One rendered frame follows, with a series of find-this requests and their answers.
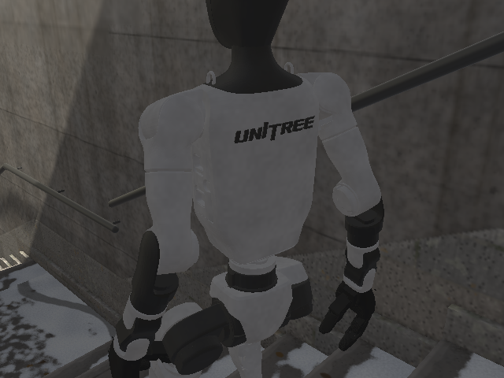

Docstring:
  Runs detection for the robot right upper arm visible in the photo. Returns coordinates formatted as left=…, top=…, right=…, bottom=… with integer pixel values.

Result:
left=295, top=72, right=381, bottom=217

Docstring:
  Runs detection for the robot right shin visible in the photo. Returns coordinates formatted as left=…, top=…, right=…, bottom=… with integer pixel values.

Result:
left=228, top=341, right=262, bottom=378

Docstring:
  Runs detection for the robot left hand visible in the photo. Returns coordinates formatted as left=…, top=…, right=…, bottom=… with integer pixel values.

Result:
left=108, top=337, right=171, bottom=378

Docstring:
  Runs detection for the robot left upper arm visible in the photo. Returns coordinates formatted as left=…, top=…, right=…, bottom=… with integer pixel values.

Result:
left=138, top=87, right=206, bottom=275

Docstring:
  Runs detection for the left robot forearm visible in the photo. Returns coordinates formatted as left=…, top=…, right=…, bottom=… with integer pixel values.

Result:
left=113, top=231, right=179, bottom=361

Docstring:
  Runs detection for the robot right thigh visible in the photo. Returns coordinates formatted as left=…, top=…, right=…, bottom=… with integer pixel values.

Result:
left=275, top=256, right=313, bottom=320

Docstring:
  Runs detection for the right robot forearm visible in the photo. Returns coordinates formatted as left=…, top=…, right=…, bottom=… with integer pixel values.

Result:
left=343, top=196, right=384, bottom=293

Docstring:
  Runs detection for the robot right hand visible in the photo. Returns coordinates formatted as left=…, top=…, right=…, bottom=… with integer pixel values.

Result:
left=319, top=281, right=376, bottom=351

